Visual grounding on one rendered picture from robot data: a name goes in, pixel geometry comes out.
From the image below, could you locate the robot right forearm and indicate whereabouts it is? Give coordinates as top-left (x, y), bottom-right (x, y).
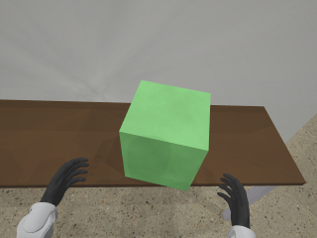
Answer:
top-left (227, 225), bottom-right (257, 238)

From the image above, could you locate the table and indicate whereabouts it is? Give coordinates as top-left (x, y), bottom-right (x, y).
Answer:
top-left (0, 99), bottom-right (306, 220)

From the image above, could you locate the carton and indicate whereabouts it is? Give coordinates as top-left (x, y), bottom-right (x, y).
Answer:
top-left (119, 80), bottom-right (211, 191)

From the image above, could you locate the robot left forearm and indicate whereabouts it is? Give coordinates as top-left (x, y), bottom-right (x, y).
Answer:
top-left (16, 202), bottom-right (58, 238)

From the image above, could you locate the robot right hand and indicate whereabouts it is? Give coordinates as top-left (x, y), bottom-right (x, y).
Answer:
top-left (217, 174), bottom-right (251, 229)

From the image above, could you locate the robot left hand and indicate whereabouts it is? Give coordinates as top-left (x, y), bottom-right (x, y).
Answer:
top-left (40, 158), bottom-right (89, 207)

